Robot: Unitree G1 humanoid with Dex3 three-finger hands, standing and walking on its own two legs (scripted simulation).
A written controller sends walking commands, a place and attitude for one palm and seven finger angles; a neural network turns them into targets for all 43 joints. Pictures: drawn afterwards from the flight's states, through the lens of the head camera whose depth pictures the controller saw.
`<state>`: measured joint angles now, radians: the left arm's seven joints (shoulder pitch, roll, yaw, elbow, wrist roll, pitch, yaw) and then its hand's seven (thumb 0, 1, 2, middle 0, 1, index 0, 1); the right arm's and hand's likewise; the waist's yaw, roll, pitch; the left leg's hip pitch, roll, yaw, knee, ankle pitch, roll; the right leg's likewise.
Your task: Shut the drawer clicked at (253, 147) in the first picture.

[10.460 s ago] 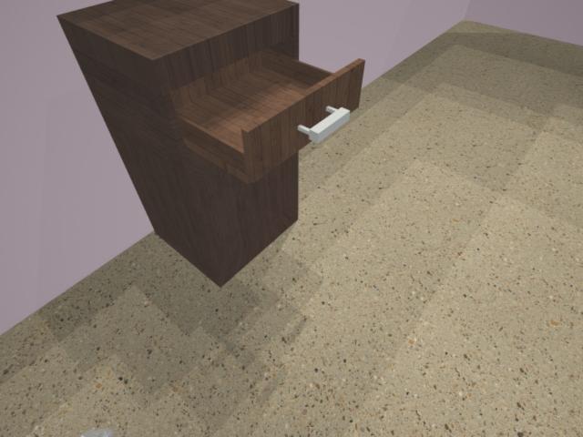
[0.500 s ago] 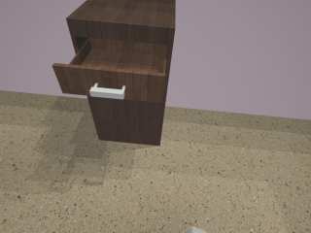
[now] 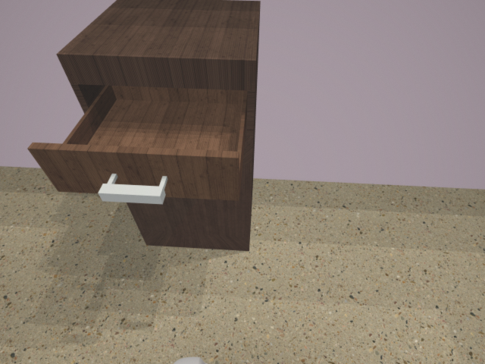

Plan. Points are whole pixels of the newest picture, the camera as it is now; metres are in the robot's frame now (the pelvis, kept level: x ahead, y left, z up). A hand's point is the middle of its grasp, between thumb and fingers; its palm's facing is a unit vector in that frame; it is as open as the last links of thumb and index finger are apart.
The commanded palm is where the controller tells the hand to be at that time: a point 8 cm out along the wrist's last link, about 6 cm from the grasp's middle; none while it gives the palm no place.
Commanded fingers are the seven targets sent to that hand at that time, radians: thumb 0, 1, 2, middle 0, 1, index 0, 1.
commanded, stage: come to a stop and stand still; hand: left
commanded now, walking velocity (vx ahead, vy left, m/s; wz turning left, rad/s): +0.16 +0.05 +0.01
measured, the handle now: (135, 186) +0.47 +0.25 +0.00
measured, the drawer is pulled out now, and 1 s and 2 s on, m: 0.25 0.25 0.25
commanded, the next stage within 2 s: look again from close up in 1.50 s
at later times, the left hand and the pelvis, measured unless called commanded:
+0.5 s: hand out of the picture +0.06 +0.23 -0.18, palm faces +0.02 -0.98 -0.21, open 7.4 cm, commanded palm none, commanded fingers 0.00 0.90 0.90 -0.20 -0.30 -0.20 -0.30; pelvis +0.04 +0.03 +0.00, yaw -3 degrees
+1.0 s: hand out of the picture +0.01 +0.19 -0.18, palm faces -0.02 -0.98 -0.20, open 7.4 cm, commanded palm none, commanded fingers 0.00 0.90 0.90 -0.20 -0.30 -0.20 -0.30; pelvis +0.01 +0.02 +0.00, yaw -3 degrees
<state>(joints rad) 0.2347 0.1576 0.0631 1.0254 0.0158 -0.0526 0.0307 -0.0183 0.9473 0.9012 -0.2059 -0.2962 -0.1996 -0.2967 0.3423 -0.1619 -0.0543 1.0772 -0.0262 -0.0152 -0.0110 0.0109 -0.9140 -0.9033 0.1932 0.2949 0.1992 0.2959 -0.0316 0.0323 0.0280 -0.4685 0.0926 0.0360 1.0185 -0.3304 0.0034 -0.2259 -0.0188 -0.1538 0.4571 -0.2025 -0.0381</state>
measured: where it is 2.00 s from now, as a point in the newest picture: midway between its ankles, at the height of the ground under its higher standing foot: outside the picture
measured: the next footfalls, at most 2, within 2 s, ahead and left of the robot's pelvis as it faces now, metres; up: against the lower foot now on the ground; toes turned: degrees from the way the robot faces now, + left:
left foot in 0.16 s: +0.16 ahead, +0.15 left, +0.00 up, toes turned +5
right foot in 0.60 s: +0.06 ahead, -0.13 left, +0.00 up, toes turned -7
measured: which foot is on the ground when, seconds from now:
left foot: up 0.00-0.14, down 0.16-0.62, up 0.64-0.88, down 0.90-1.00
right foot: down 0.00-0.18, up 0.20-0.58, down 0.60-1.00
